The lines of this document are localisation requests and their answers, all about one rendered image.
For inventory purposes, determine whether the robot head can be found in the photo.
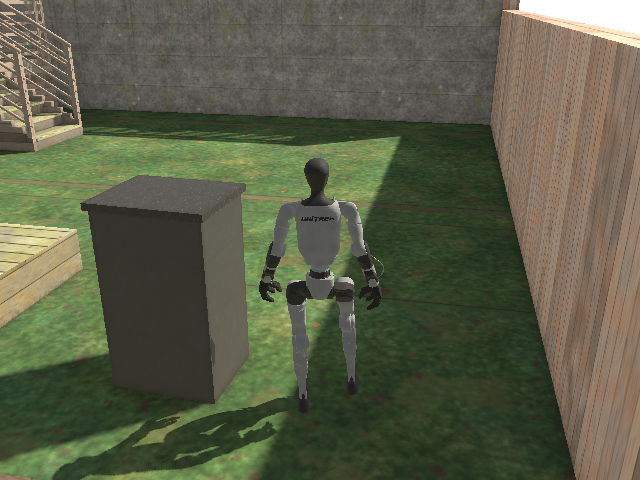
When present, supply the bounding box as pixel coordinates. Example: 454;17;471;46
301;158;335;206

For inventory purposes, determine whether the left robot upper arm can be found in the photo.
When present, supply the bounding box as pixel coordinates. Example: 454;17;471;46
270;202;297;257

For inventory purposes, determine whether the right robot upper arm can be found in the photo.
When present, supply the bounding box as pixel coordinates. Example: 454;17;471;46
338;201;367;257

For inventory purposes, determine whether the left robot forearm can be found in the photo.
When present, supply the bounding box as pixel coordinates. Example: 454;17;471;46
261;241;281;283

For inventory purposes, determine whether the right robot forearm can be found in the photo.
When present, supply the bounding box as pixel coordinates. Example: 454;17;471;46
357;241;379;288

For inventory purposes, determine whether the left robot hand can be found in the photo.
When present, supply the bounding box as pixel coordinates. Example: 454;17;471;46
259;280;282;302

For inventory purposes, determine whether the right robot hand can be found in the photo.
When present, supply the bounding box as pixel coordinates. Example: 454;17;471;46
359;284;382;310

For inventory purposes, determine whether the robot left shin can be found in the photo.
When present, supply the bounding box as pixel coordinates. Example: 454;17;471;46
292;335;308;399

